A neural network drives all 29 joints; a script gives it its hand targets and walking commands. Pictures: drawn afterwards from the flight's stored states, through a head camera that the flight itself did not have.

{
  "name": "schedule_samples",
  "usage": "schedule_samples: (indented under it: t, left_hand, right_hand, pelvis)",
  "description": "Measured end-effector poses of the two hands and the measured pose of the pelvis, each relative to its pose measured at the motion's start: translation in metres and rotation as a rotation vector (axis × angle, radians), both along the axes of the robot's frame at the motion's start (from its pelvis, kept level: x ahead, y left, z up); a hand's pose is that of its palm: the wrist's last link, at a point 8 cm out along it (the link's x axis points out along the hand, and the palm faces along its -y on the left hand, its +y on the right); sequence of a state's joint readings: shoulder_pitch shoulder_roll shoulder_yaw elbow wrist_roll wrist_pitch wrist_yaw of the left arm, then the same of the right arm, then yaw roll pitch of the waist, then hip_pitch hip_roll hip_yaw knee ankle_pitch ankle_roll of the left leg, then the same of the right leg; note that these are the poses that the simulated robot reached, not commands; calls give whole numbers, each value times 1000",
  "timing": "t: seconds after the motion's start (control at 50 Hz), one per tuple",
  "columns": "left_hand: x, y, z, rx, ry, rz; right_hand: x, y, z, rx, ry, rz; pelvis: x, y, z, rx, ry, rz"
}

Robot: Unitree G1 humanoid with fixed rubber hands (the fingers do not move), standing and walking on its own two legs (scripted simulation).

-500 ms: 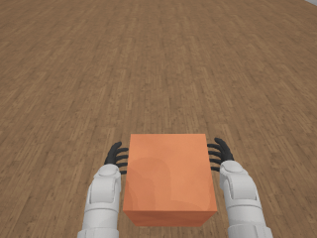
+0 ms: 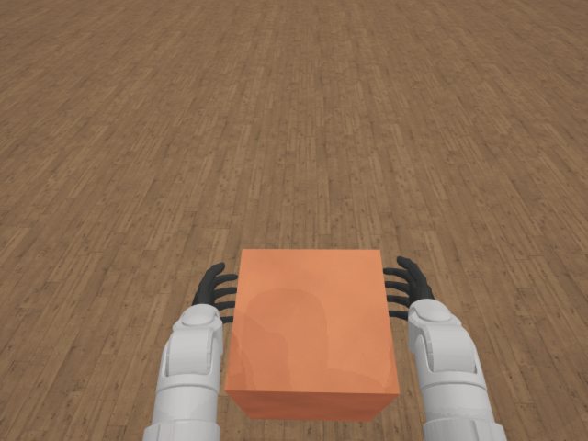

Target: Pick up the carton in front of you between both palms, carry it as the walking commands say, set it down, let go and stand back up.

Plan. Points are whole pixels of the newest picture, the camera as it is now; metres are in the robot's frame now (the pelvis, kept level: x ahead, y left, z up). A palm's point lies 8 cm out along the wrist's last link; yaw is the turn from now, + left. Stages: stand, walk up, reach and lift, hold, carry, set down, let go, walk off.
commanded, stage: hold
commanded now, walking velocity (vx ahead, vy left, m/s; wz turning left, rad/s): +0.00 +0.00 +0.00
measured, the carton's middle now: (310, 341) +0.29 +0.00 -0.08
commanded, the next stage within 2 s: set down in 0.14 s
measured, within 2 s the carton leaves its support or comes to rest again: neither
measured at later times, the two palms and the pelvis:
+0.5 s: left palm (213, 309) +0.30 +0.15 +0.00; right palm (407, 298) +0.32 -0.14 +0.01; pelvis -0.03 -0.03 -0.02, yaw +4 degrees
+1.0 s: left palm (237, 338) +0.36 +0.15 -0.21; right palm (382, 344) +0.34 -0.14 -0.19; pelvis -0.05 +0.00 -0.13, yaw +3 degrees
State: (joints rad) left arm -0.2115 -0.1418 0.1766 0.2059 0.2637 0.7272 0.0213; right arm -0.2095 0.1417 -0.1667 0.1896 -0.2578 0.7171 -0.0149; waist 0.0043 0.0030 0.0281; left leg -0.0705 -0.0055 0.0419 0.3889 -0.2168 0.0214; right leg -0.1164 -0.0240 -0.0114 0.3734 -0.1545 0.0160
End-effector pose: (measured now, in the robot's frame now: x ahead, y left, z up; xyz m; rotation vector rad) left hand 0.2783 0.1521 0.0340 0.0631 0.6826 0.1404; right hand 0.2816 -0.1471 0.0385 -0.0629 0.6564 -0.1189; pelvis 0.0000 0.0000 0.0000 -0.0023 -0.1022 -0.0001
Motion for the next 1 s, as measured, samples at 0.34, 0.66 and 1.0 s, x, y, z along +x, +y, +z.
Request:
schedule_samples:
  t: [0.34, 0.66, 1.0]
  left_hand:
    - [-3, -10, 1, -28, 0, 45]
    - [41, -2, -116, 9, 55, -12]
    - [87, -3, -240, -36, -23, -8]
  right_hand:
    - [10, -8, 3, 43, -1, -22]
    - [39, 4, -113, -10, 51, -74]
    - [62, 6, -233, 53, -40, -199]
  pelvis:
    - [-24, -21, -8, 5, -48, 49]
    - [-38, -20, -40, -16, 303, 64]
    - [-46, -1, -134, -36, 746, 52]
